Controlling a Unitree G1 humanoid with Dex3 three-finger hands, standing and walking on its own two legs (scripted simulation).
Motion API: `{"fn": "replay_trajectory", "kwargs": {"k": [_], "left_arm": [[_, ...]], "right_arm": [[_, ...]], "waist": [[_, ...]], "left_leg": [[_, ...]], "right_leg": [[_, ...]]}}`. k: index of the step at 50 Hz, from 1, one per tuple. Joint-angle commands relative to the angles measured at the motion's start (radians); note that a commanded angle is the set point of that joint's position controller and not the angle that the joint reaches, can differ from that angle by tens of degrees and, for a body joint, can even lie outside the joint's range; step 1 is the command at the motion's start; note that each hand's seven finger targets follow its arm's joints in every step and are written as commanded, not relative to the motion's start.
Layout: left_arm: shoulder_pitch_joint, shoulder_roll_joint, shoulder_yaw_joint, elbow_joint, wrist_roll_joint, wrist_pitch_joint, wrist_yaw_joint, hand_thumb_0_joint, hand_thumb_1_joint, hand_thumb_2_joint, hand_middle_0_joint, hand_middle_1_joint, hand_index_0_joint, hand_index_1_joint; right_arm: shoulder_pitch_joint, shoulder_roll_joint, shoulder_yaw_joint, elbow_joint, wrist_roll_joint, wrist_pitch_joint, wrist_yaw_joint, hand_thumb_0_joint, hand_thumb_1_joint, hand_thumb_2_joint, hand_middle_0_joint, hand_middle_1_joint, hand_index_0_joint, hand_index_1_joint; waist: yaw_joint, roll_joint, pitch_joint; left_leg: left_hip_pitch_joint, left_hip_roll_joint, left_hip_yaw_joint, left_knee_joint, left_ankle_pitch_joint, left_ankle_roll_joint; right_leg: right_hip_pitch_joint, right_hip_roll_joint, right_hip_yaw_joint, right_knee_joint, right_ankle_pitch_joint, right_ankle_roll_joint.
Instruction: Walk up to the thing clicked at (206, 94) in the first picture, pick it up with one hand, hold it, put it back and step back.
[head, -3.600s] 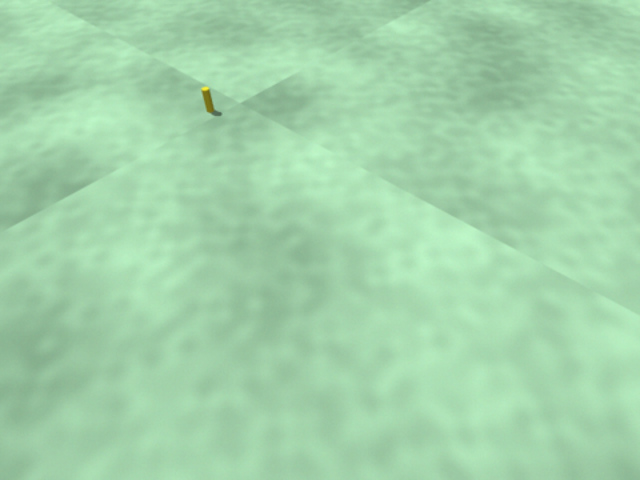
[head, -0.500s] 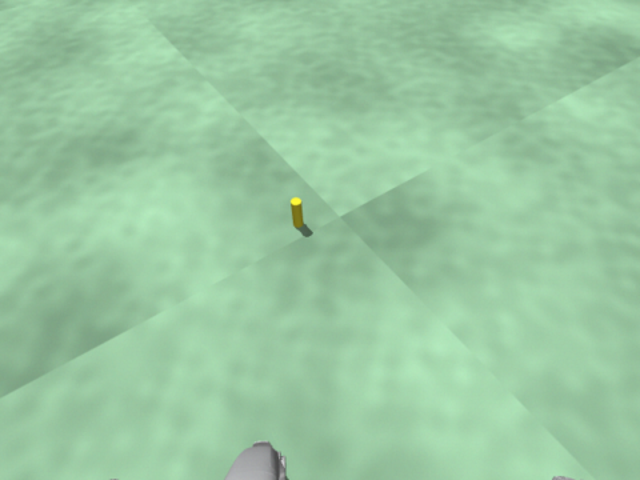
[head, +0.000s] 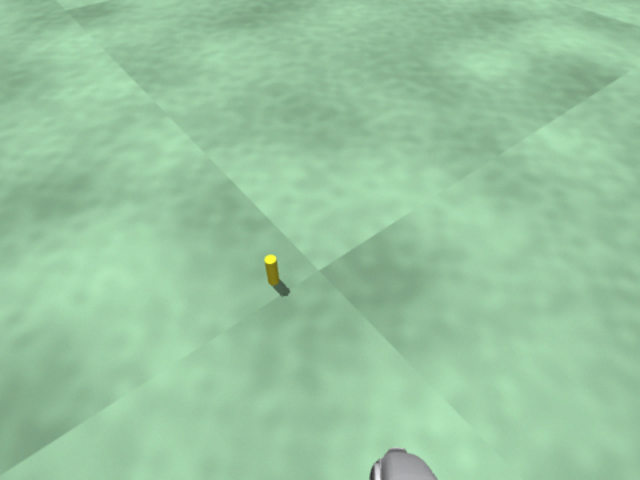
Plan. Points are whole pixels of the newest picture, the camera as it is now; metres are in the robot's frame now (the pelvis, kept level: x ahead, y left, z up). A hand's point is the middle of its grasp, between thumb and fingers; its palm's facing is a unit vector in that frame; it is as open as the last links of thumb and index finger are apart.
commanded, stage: walk up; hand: left
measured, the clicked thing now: (272, 270) +0.91 +0.17 -0.70
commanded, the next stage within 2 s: none
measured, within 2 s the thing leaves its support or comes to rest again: neither
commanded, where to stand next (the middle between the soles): +0.61 -0.01 m, yaw +2 degrees
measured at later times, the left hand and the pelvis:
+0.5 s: hand (149, 430) +0.22 +0.26 -0.14, palm faces +0.03 -0.93 -0.36, open 7.4 cm; pelvis +0.20 -0.02 +0.00, yaw +3 degrees
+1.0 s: hand (189, 287) +0.46 +0.25 -0.13, palm faces -0.03 -0.91 -0.41, open 7.4 cm; pelvis +0.39 -0.03 -0.02, yaw +2 degrees
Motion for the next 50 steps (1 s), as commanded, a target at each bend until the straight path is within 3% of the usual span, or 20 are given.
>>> {"fn": "replay_trajectory", "kwargs": {"k": [1,3,4,5,7,11,19,23,25,26,27,28,30,33,38,43,47,48,49,50], "left_arm": [[-0.011,0.165,0.059,-0.057,-0.001,-0.042,0.014,0.0,0.9,0.9,-0.2,-0.3,-0.2,-0.3],[0.146,0.243,0.094,-0.016,0.005,-0.059,0.036,0.0,0.9,0.9,-0.2,-0.3,-0.2,-0.3],[0.216,0.348,0.121,-0.024,0.006,-0.067,0.053,0.0,0.9,0.9,-0.2,-0.3,-0.2,-0.3],[0.207,0.377,0.114,-0.035,-0.007,-0.064,0.056,0.0,0.9,0.9,-0.2,-0.3,-0.2,-0.3],[0.091,0.311,0.096,-0.072,-0.022,-0.059,0.064,0.0,0.9,0.9,-0.2,-0.3,-0.2,-0.3],[0.024,0.236,0.072,-0.101,-0.014,-0.067,0.069,0.0,0.9,0.9,-0.2,-0.3,-0.2,-0.3],[0.046,0.256,0.08,-0.138,-0.002,-0.069,0.059,0.0,0.9,0.9,-0.2,-0.3,-0.2,-0.3],[0.022,0.268,0.076,-0.142,-0.005,-0.061,0.057,0.0,0.9,0.9,-0.2,-0.3,-0.2,-0.3],[-0.012,0.25,0.063,-0.149,0.002,-0.055,0.059,0.0,0.9,0.9,-0.2,-0.3,-0.2,-0.3],[0.036,0.198,0.044,-0.147,-0.001,-0.053,0.062,0.0,0.9,0.9,-0.2,-0.3,-0.2,-0.3],[0.087,0.112,0.018,-0.159,-0.021,-0.05,0.06,0.0,0.9,0.9,-0.2,-0.3,-0.2,-0.3],[0.091,0.191,0.04,-0.133,-0.019,-0.04,0.075,0.0,0.9,0.9,-0.2,-0.3,-0.2,-0.3],[0.048,0.226,0.037,-0.111,-0.02,-0.034,0.081,0.0,0.9,0.9,-0.2,-0.3,-0.2,-0.3],[0.111,0.203,0.037,-0.067,-0.023,-0.024,0.067,0.0,0.9,0.9,-0.2,-0.3,-0.2,-0.3],[0.024,0.17,0.04,-0.091,-0.008,-0.018,0.038,0.0,0.9,0.9,-0.2,-0.3,-0.2,-0.3],[-0.046,0.159,0.047,-0.091,-0.004,-0.031,0.029,0.0,0.9,0.9,-0.2,-0.3,-0.2,-0.3],[0.125,0.209,0.077,-0.035,0.002,-0.053,0.049,0.0,0.9,0.9,-0.2,-0.3,-0.2,-0.3],[0.215,0.283,0.104,-0.027,0.01,-0.064,0.064,0.0,0.9,0.9,-0.2,-0.3,-0.2,-0.3],[0.212,0.367,0.113,-0.052,0.0,-0.068,0.071,0.0,0.9,0.9,-0.2,-0.3,-0.2,-0.3],[0.167,0.353,0.103,-0.07,-0.011,-0.062,0.071,0.0,0.9,0.9,-0.2,-0.3,-0.2,-0.3]], "right_arm": [[-0.064,-0.267,-0.084,-0.085,0.007,-0.018,-0.025,0.0,-0.9,-0.9,0.2,0.3,0.2,0.3],[-0.012,-0.19,-0.054,-0.088,0.0,-0.014,-0.027,0.0,-0.9,-0.9,0.2,0.3,0.2,0.3],[0.028,-0.114,-0.027,-0.107,0.007,-0.011,-0.024,0.0,-0.9,-0.9,0.2,0.3,0.2,0.3],[-0.028,-0.214,-0.052,-0.094,0.004,0.001,-0.034,0.0,-0.9,-0.9,0.2,0.3,0.2,0.3],[-0.022,-0.241,-0.059,-0.049,0.021,0.005,-0.034,0.0,-0.9,-0.9,0.2,0.3,0.2,0.3],[0.059,-0.204,-0.057,0.004,0.003,0.015,-0.014,0.0,-0.9,-0.9,0.2,0.3,0.2,0.3],[-0.101,-0.182,-0.065,-0.047,-0.017,0.013,0.016,0.0,-0.9,-0.9,0.2,0.3,0.2,0.3],[-0.087,-0.18,-0.071,-0.041,-0.015,0.001,0.017,0.0,-0.9,-0.9,0.2,0.3,0.2,0.3],[0.024,-0.201,-0.082,-0.011,-0.018,-0.006,0.004,0.0,-0.9,-0.9,0.2,0.3,0.2,0.3],[0.127,-0.24,-0.094,0.017,-0.02,-0.017,-0.011,0.0,-0.9,-0.9,0.2,0.3,0.2,0.3],[0.183,-0.342,-0.12,0.005,-0.033,-0.026,-0.025,0.0,-0.9,-0.9,0.2,0.3,0.2,0.3],[0.159,-0.379,-0.128,-0.025,-0.001,-0.023,-0.026,0.0,-0.9,-0.9,0.2,0.3,0.2,0.3],[0.087,-0.31,-0.105,-0.039,0.011,-0.017,-0.035,0.0,-0.9,-0.9,0.2,0.3,0.2,0.3],[0.013,-0.263,-0.079,-0.055,0.009,-0.025,-0.04,0.0,-0.9,-0.9,0.2,0.3,0.2,0.3],[0.008,-0.274,-0.085,-0.075,-0.003,-0.029,-0.033,0.0,-0.9,-0.9,0.2,0.3,0.2,0.3],[-0.003,-0.272,-0.082,-0.089,-0.003,-0.016,-0.027,0.0,-0.9,-0.9,0.2,0.3,0.2,0.3],[-0.014,-0.21,-0.056,-0.11,-0.003,-0.001,-0.028,0.0,-0.9,-0.9,0.2,0.3,0.2,0.3],[0.031,-0.141,-0.032,-0.12,0.001,-0.004,-0.028,0.0,-0.9,-0.9,0.2,0.3,0.2,0.3],[0.028,-0.163,-0.034,-0.127,0.007,0.001,-0.03,0.0,-0.9,-0.9,0.2,0.3,0.2,0.3],[-0.02,-0.238,-0.053,-0.106,-0.005,0.012,-0.044,0.0,-0.9,-0.9,0.2,0.3,0.2,0.3]], "waist": [[0.042,0.132,-0.016],[0.117,-0.098,-0.116],[0.136,-0.352,-0.147],[0.149,-0.242,-0.103],[0.095,-0.09,-0.05],[0.035,-0.135,-0.047],[0.068,-0.08,0.004],[0.041,-0.052,0.005],[-0.037,-0.009,-0.029],[-0.076,0.135,-0.11],[-0.083,0.399,-0.158],[-0.08,0.301,-0.138],[-0.04,0.098,-0.053],[0.01,0.171,-0.017],[-0.013,0.205,0.014],[-0.016,0.174,0.015],[0.087,-0.013,-0.088],[0.124,-0.235,-0.139],[0.122,-0.294,-0.121],[0.113,-0.153,-0.07]], "left_leg": [[-0.177,0.203,-0.119,-0.066,0.1,0.171],[-0.303,0.104,-0.043,0.322,0.149,0.119],[-0.513,-0.04,0.002,0.615,-0.146,0.06],[-0.591,-0.044,-0.114,0.724,-0.23,0.053],[-0.584,0.026,-0.222,0.755,-0.086,0.053],[-0.462,0.052,-0.173,0.569,0.007,0.031],[-0.417,0.067,-0.109,0.23,0.145,0.007],[-0.276,0.035,-0.061,0.139,0.168,0.026],[-0.092,0.003,-0.054,0.111,0.125,0.047],[0.077,0.008,-0.115,0.025,0.038,0.075],[0.213,0.259,-0.539,-0.105,-0.084,0.159],[0.195,0.395,-0.805,-0.209,-0.114,0.27],[0.063,0.336,-0.578,-0.167,0.078,0.258],[-0.088,0.248,-0.318,-0.163,0.216,0.207],[-0.107,0.228,-0.237,-0.212,0.107,0.243],[-0.159,0.2,-0.188,-0.162,0.101,0.213],[-0.282,0.123,-0.099,0.198,0.141,0.148],[-0.398,0.041,-0.039,0.491,0.049,0.103],[-0.616,-0.078,-0.055,0.649,-0.195,0.058],[-0.603,0.0,-0.162,0.706,-0.219,0.05]], "right_leg": [[0.231,0.05,-0.069,-0.075,0.029,-0.019],[0.523,0.041,0.01,-0.155,-0.143,-0.05],[0.621,-0.215,0.45,-0.343,-0.374,-0.116],[0.549,-0.32,0.7,-0.439,-0.452,-0.225],[0.466,-0.257,0.492,-0.407,-0.338,-0.232],[0.326,-0.152,0.186,-0.394,-0.088,-0.201],[0.273,-0.156,0.104,-0.431,-0.275,-0.206],[0.233,-0.146,0.065,-0.349,-0.255,-0.186],[0.164,-0.125,0.036,-0.189,-0.109,-0.153],[0.129,-0.057,-0.035,0.09,0.064,-0.119],[-0.098,0.075,-0.099,0.424,-0.142,-0.04],[-0.197,0.127,0.0,0.508,-0.394,-0.041],[-0.178,0.064,0.117,0.554,-0.293,-0.043],[-0.069,0.017,0.087,0.402,-0.2,-0.024],[-0.054,0.001,0.016,0.189,-0.118,0.006],[0.083,0.037,-0.035,-0.004,-0.033,-0.006],[0.461,0.094,-0.04,-0.147,-0.086,-0.035],[0.57,-0.074,0.214,-0.276,-0.267,-0.076],[0.62,-0.298,0.66,-0.431,-0.36,-0.204],[0.515,-0.343,0.694,-0.404,-0.333,-0.283]]}}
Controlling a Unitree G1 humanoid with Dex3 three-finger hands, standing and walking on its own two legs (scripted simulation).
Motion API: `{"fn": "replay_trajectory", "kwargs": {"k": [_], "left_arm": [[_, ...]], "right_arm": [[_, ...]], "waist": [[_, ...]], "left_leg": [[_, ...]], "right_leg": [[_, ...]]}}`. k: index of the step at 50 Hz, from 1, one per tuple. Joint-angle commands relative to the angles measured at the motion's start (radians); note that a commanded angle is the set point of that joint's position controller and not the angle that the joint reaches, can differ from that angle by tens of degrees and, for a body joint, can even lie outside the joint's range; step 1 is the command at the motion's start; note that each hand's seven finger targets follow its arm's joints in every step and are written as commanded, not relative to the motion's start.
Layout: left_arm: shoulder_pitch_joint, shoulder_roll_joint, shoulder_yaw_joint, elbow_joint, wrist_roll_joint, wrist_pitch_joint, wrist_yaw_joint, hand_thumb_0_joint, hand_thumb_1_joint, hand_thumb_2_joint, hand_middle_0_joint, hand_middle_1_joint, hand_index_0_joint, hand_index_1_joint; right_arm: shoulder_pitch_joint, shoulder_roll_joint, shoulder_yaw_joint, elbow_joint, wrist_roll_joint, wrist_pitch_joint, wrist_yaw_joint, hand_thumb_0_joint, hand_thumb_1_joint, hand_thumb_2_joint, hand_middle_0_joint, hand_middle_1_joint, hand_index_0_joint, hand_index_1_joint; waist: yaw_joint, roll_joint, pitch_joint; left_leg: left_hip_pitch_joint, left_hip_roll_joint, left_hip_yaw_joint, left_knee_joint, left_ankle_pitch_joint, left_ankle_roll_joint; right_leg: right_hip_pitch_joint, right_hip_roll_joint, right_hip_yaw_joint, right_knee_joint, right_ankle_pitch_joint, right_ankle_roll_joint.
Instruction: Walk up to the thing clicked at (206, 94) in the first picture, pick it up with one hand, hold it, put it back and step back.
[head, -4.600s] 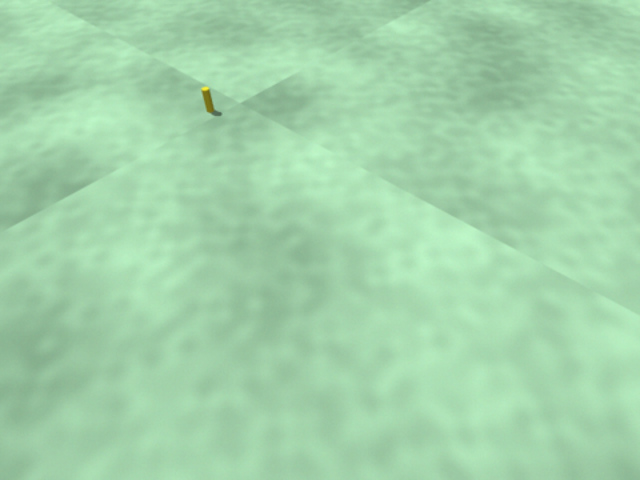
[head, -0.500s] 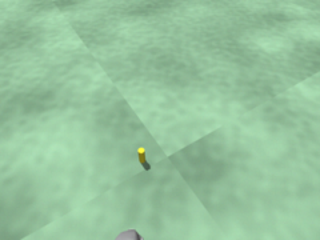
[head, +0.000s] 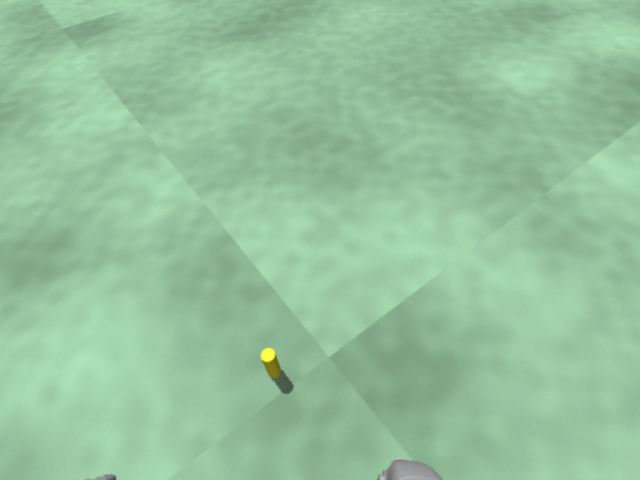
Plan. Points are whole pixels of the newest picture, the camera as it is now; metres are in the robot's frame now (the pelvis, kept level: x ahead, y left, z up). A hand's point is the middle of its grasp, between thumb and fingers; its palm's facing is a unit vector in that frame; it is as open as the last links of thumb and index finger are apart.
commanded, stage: walk up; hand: left
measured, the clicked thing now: (271, 363) +0.53 +0.19 -0.68
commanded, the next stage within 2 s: stand in 1.90 s
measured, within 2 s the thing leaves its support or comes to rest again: neither
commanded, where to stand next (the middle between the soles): +0.22 +0.01 m, yaw +0 degrees
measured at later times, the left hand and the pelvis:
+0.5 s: hand (133, 465) +0.17 +0.29 -0.15, palm faces -0.05 -0.94 -0.35, open 7.4 cm; pelvis +0.13 +0.02 +0.00, yaw +0 degrees
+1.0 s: hand (161, 385) +0.28 +0.27 -0.13, palm faces -0.04 -0.93 -0.36, open 7.4 cm; pelvis +0.17 +0.01 +0.02, yaw -1 degrees
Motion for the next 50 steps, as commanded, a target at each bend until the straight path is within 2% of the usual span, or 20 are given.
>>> {"fn": "replay_trajectory", "kwargs": {"k": [1,5,9,14,16,17,18,19,20,22,24,29,31,32,33,34,36,38,39,50], "left_arm": [[0.145,0.33,0.09,-0.053,-0.028,-0.024,0.04,0.0,0.9,0.9,-0.2,-0.3,-0.2,-0.3],[0.067,0.264,0.061,-0.081,-0.018,-0.024,0.043,0.0,0.9,0.9,-0.2,-0.3,-0.2,-0.3],[0.087,0.28,0.072,-0.114,-0.004,-0.029,0.038,0.0,0.9,0.9,-0.2,-0.3,-0.2,-0.3],[0.075,0.26,0.043,-0.109,-0.012,-0.012,0.052,0.0,0.9,0.9,-0.2,-0.3,-0.2,-0.3],[0.028,0.238,0.023,-0.119,-0.02,-0.001,0.059,0.0,0.9,0.9,-0.2,-0.3,-0.2,-0.3],[0.043,0.213,0.015,-0.126,-0.022,0.001,0.057,0.0,0.9,0.9,-0.2,-0.3,-0.2,-0.3],[0.072,0.157,-0.004,-0.131,-0.022,0.004,0.056,0.0,0.9,0.9,-0.2,-0.3,-0.2,-0.3],[0.123,0.165,-0.003,-0.115,-0.025,0.018,0.064,0.0,0.9,0.9,-0.2,-0.3,-0.2,-0.3],[0.111,0.235,0.017,-0.078,-0.014,0.028,0.076,0.0,0.9,0.9,-0.2,-0.3,-0.2,-0.3],[0.105,0.236,0.021,-0.058,-0.018,0.031,0.075,0.0,0.9,0.9,-0.2,-0.3,-0.2,-0.3],[0.149,0.219,0.018,-0.02,-0.017,0.028,0.067,0.0,0.9,0.9,-0.2,-0.3,-0.2,-0.3],[0.128,0.174,0.02,0.028,-0.009,0.026,0.075,0.0,0.9,0.9,-0.2,-0.3,-0.2,-0.3],[0.125,0.177,0.023,0.046,-0.002,0.015,0.084,0.0,0.9,0.9,-0.2,-0.3,-0.2,-0.3],[0.091,0.207,0.028,0.04,0.007,0.007,0.089,0.0,0.9,0.9,-0.2,-0.3,-0.2,-0.3],[0.011,0.272,0.032,0.011,0.011,-0.004,0.091,0.0,0.9,0.9,-0.2,-0.3,-0.2,-0.3],[-0.057,0.308,0.03,0.013,-0.002,0.004,0.086,0.0,0.9,0.9,-0.2,-0.3,-0.2,-0.3],[-0.112,0.247,0.008,0.015,-0.01,0.009,0.082,0.0,0.9,0.9,-0.2,-0.3,-0.2,-0.3],[-0.118,0.201,-0.009,0.036,-0.013,0.012,0.079,0.0,0.9,0.9,-0.2,-0.3,-0.2,-0.3],[-0.11,0.194,-0.011,0.046,-0.015,0.016,0.076,0.0,0.9,0.9,-0.2,-0.3,-0.2,-0.3],[-0.194,0.17,-0.025,0.151,-0.027,0.032,0.073,0.0,0.9,0.9,-0.2,-0.3,-0.2,-0.3]], "right_arm": [[-0.039,-0.218,-0.053,-0.084,0.007,-0.027,-0.024,0.0,-0.9,-0.9,0.2,0.3,0.2,0.3],[0.041,-0.182,-0.055,-0.024,0.002,-0.013,-0.002,0.0,-0.9,-0.9,0.2,0.3,0.2,0.3],[-0.03,-0.156,-0.055,-0.048,-0.014,-0.011,0.017,0.0,-0.9,-0.9,0.2,0.3,0.2,0.3],[-0.083,-0.112,-0.045,-0.04,-0.011,-0.022,-0.003,0.0,-0.9,-0.9,0.2,0.3,0.2,0.3],[-0.021,-0.119,-0.047,-0.016,-0.009,-0.028,-0.016,0.0,-0.9,-0.9,0.2,0.3,0.2,0.3],[0.025,-0.166,-0.063,-0.008,-0.013,-0.032,-0.018,0.0,-0.9,-0.9,0.2,0.3,0.2,0.3],[0.064,-0.25,-0.087,-0.003,-0.022,-0.034,-0.026,0.0,-0.9,-0.9,0.2,0.3,0.2,0.3],[0.044,-0.312,-0.096,-0.037,-0.008,-0.034,-0.027,0.0,-0.9,-0.9,0.2,0.3,0.2,0.3],[0.018,-0.317,-0.106,-0.032,0.005,-0.027,-0.024,0.0,-0.9,-0.9,0.2,0.3,0.2,0.3],[-0.043,-0.253,-0.08,-0.051,0.003,-0.024,-0.034,0.0,-0.9,-0.9,0.2,0.3,0.2,0.3],[-0.101,-0.23,-0.067,-0.055,-0.001,-0.023,-0.037,0.0,-0.9,-0.9,0.2,0.3,0.2,0.3],[-0.172,-0.2,-0.041,-0.061,-0.004,-0.003,-0.035,0.0,-0.9,-0.9,0.2,0.3,0.2,0.3],[-0.207,-0.157,-0.02,-0.06,0.009,0.01,-0.033,0.0,-0.9,-0.9,0.2,0.3,0.2,0.3],[-0.195,-0.114,-0.004,-0.056,0.017,0.014,-0.033,0.0,-0.9,-0.9,0.2,0.3,0.2,0.3],[-0.177,-0.077,0.004,-0.046,0.023,0.02,-0.031,0.0,-0.9,-0.9,0.2,0.3,0.2,0.3],[-0.186,-0.127,-0.013,-0.013,0.022,0.029,-0.042,0.0,-0.9,-0.9,0.2,0.3,0.2,0.3],[-0.157,-0.136,-0.013,0.04,0.022,0.022,-0.038,0.0,-0.9,-0.9,0.2,0.3,0.2,0.3],[-0.175,-0.153,-0.015,0.071,0.019,0.01,-0.037,0.0,-0.9,-0.9,0.2,0.3,0.2,0.3],[-0.204,-0.166,-0.012,0.074,0.016,0.007,-0.035,0.0,-0.9,-0.9,0.2,0.3,0.2,0.3],[-0.302,-0.145,0.016,0.196,0.013,0.004,-0.036,0.0,-0.9,-0.9,0.2,0.3,0.2,0.3]], "waist": [[0.098,-0.162,-0.063],[0.035,-0.222,-0.044],[0.059,-0.223,-0.05],[0.048,-0.18,-0.062],[-0.001,-0.131,-0.108],[-0.024,-0.066,-0.136],[-0.035,0.149,-0.17],[-0.02,0.19,-0.136],[-0.021,0.133,-0.113],[0.011,0.084,-0.057],[0.035,0.141,-0.067],[0.041,0.121,-0.111],[0.069,0.057,-0.133],[0.066,-0.034,-0.117],[0.02,-0.166,-0.084],[0.018,-0.195,-0.061],[-0.014,-0.136,-0.068],[-0.004,-0.142,-0.12],[0.013,-0.136,-0.132],[0.037,-0.054,-0.135]], "left_leg": [[-0.487,-0.005,-0.127,0.391,-0.02,0.016],[-0.324,0.012,-0.079,0.22,0.123,-0.007],[-0.328,0.021,-0.05,0.03,0.169,-0.027],[-0.137,-0.032,0.0,-0.124,0.283,-0.017],[0.005,-0.055,0.002,-0.219,0.365,0.006],[0.089,-0.048,-0.025,-0.267,0.286,0.032],[0.172,0.139,-0.303,-0.368,0.209,0.091],[0.161,0.31,-0.58,-0.492,0.131,0.198],[0.101,0.345,-0.619,-0.488,0.071,0.269],[0.01,0.248,-0.429,-0.47,0.152,0.217],[-0.048,0.183,-0.277,-0.428,0.239,0.184],[-0.164,0.158,-0.188,-0.322,0.351,0.166],[-0.207,0.121,-0.149,-0.215,0.343,0.11],[-0.257,0.086,-0.123,-0.152,0.297,0.06],[-0.273,-0.016,-0.072,-0.079,0.157,-0.001],[-0.144,-0.043,-0.062,-0.018,-0.019,0.001],[-0.054,-0.025,-0.077,-0.17,0.116,0.008],[-0.006,0.03,-0.136,-0.249,0.286,0.031],[-0.026,0.052,-0.171,-0.281,0.269,0.043],[-0.002,0.057,-0.146,-0.421,0.367,0.019]], "right_leg": [[0.367,-0.364,0.582,-0.372,-0.217,-0.265],[0.168,-0.192,0.239,-0.354,-0.065,-0.183],[0.192,-0.221,0.224,-0.371,-0.146,-0.218],[0.1,-0.208,0.131,-0.199,0.271,-0.18],[0.06,-0.176,0.092,-0.069,0.278,-0.136],[0.017,-0.124,0.056,0.028,0.153,-0.103],[-0.102,-0.04,0.005,0.249,-0.027,-0.044],[-0.218,0.057,0.011,0.354,-0.368,-0.017],[-0.213,0.006,0.079,0.457,-0.413,-0.021],[-0.181,-0.022,0.128,0.426,-0.341,-0.022],[-0.103,-0.042,0.088,0.312,-0.273,-0.017],[0.12,0.009,0.021,0.064,-0.14,0.005],[0.226,0.02,0.032,-0.105,-0.016,-0.006],[0.24,-0.053,0.143,-0.177,0.018,-0.034],[0.147,-0.221,0.413,-0.28,-0.037,-0.097],[-0.02,-0.299,0.459,-0.296,-0.081,-0.189],[-0.018,-0.199,0.3,-0.216,-0.006,-0.126],[0.031,-0.119,0.191,-0.166,0.06,-0.045],[0.063,-0.086,0.162,-0.165,0.015,-0.026],[0.225,-0.084,0.13,-0.247,0.087,-0.008]]}}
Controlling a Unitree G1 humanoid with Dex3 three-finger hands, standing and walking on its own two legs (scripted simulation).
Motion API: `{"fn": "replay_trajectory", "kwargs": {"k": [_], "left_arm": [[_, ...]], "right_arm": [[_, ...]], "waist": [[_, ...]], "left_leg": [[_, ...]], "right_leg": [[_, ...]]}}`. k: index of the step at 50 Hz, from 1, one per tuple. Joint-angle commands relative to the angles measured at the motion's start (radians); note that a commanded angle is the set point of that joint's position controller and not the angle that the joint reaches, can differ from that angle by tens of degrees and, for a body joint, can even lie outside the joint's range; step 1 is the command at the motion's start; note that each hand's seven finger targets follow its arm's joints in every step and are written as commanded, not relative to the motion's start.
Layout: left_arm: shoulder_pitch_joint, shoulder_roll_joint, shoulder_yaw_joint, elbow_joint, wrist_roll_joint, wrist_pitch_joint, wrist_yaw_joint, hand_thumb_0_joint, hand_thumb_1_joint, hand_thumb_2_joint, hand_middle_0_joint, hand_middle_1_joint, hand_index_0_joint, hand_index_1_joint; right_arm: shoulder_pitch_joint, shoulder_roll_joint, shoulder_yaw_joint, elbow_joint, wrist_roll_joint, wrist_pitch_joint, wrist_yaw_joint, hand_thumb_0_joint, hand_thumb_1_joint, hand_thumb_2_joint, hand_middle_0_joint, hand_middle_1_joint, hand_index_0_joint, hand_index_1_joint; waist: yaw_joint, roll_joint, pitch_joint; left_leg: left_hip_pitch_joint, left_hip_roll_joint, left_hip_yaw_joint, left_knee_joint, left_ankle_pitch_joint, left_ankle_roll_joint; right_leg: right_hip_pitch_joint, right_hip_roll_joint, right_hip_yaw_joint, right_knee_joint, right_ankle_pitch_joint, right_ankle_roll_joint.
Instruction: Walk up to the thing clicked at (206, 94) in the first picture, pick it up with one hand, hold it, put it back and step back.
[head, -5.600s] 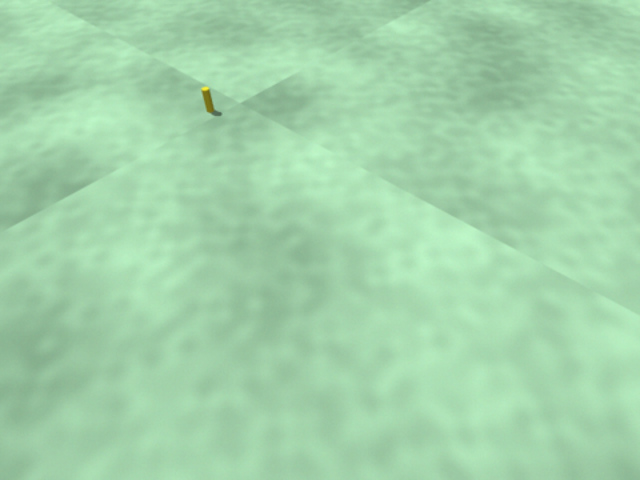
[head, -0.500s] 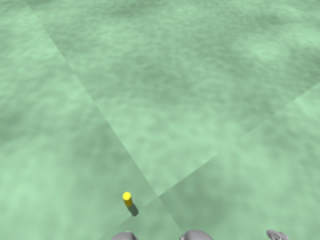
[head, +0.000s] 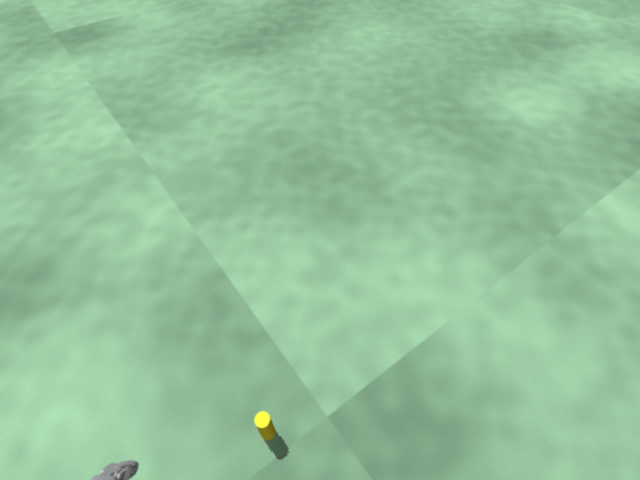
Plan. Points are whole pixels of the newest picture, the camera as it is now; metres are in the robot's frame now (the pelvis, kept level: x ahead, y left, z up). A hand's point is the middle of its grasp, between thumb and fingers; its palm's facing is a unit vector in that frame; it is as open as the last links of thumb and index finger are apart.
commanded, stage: walk up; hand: left
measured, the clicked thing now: (265, 426) +0.36 +0.18 -0.70
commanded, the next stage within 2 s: stand in 0.90 s
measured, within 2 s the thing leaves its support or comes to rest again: neither
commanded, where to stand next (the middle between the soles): +0.05 +0.00 m, yaw +1 degrees
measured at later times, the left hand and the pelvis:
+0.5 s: hand out of the picture +0.08 +0.26 -0.15, palm faces -0.01 -0.94 -0.33, open 7.4 cm; pelvis +0.01 +0.01 +0.01, yaw +0 degrees
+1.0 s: hand out of the picture +0.09 +0.26 -0.14, palm faces +0.00 -0.94 -0.33, open 7.4 cm; pelvis +0.02 +0.01 +0.01, yaw +1 degrees
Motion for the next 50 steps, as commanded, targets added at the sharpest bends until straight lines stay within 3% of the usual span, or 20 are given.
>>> {"fn": "replay_trajectory", "kwargs": {"k": [1,4,7,13,15,26,33,47,50], "left_arm": [[-0.037,0.215,0.046,-0.009,-0.001,-0.016,0.014,0.0,0.9,0.9,-0.2,-0.3,-0.2,-0.3],[-0.071,0.211,0.045,0.009,0.001,-0.013,0.012,0.0,0.9,0.9,-0.2,-0.3,-0.2,-0.3],[-0.074,0.211,0.044,0.021,0.003,-0.012,0.01,0.0,0.9,0.9,-0.2,-0.3,-0.2,-0.3],[-0.073,0.206,0.043,0.049,0.008,-0.01,0.007,0.0,0.9,0.9,-0.2,-0.3,-0.2,-0.3],[-0.078,0.205,0.046,0.052,0.01,-0.012,0.008,0.0,0.9,0.9,-0.2,-0.3,-0.2,-0.3],[-0.063,0.201,0.047,0.062,0.011,-0.012,0.01,0.0,0.9,0.9,-0.2,-0.3,-0.2,-0.3],[-0.05,0.196,0.049,0.066,0.014,-0.008,0.012,0.0,0.9,0.9,-0.2,-0.3,-0.2,-0.3],[-0.033,0.198,0.055,0.051,0.018,-0.007,0.016,0.0,0.9,0.9,-0.2,-0.3,-0.2,-0.3],[-0.038,0.201,0.056,0.046,0.018,-0.005,0.016,0.0,0.9,0.9,-0.2,-0.3,-0.2,-0.3]], "right_arm": [[-0.063,-0.228,-0.051,-0.021,-0.001,-0.031,-0.019,0.0,-0.9,-0.9,0.2,0.3,0.2,0.3],[-0.072,-0.221,-0.051,0.003,-0.005,-0.03,-0.02,0.0,-0.9,-0.9,0.2,0.3,0.2,0.3],[-0.08,-0.221,-0.051,0.013,-0.008,-0.032,-0.02,0.0,-0.9,-0.9,0.2,0.3,0.2,0.3],[-0.096,-0.22,-0.053,0.02,-0.009,-0.03,-0.019,0.0,-0.9,-0.9,0.2,0.3,0.2,0.3],[-0.091,-0.216,-0.053,0.021,-0.008,-0.03,-0.019,0.0,-0.9,-0.9,0.2,0.3,0.2,0.3],[-0.082,-0.214,-0.059,0.027,-0.008,-0.024,-0.022,0.0,-0.9,-0.9,0.2,0.3,0.2,0.3],[-0.085,-0.213,-0.062,0.023,-0.011,-0.021,-0.022,0.0,-0.9,-0.9,0.2,0.3,0.2,0.3],[-0.08,-0.207,-0.061,0.011,-0.017,-0.026,-0.027,0.0,-0.9,-0.9,0.2,0.3,0.2,0.3],[-0.085,-0.204,-0.061,0.008,-0.015,-0.025,-0.027,0.0,-0.9,-0.9,0.2,0.3,0.2,0.3]], "waist": [[0.014,-0.018,-0.125],[0.007,-0.01,-0.114],[0.009,-0.004,-0.136],[0.009,0.007,-0.105],[0.003,-0.008,-0.124],[-0.001,-0.018,-0.133],[0.0,-0.011,-0.109],[0.001,-0.01,-0.113],[0.0,-0.016,-0.111]], "left_leg": [[0.044,0.116,-0.13,-0.154,0.138,0.041],[0.041,0.111,-0.124,-0.191,0.11,0.03],[0.071,0.111,-0.113,-0.198,0.146,0.028],[0.071,0.112,-0.125,-0.243,0.066,0.025],[0.09,0.114,-0.119,-0.228,0.121,0.025],[0.127,0.111,-0.115,-0.228,0.162,0.021],[0.103,0.108,-0.125,-0.246,0.126,0.021],[0.109,0.116,-0.128,-0.239,0.206,0.012],[0.106,0.116,-0.132,-0.248,0.18,0.009]], "right_leg": [[0.086,-0.092,0.086,-0.132,0.128,-0.045],[0.101,-0.096,0.089,-0.167,0.122,-0.041],[0.122,-0.1,0.087,-0.189,0.154,-0.035],[0.104,-0.095,0.08,-0.22,0.103,-0.026],[0.114,-0.097,0.079,-0.229,0.125,-0.026],[0.119,-0.104,0.075,-0.243,0.153,-0.023],[0.119,-0.101,0.065,-0.247,0.134,-0.017],[0.141,-0.114,0.068,-0.249,0.163,-0.021],[0.139,-0.111,0.062,-0.246,0.128,-0.021]]}}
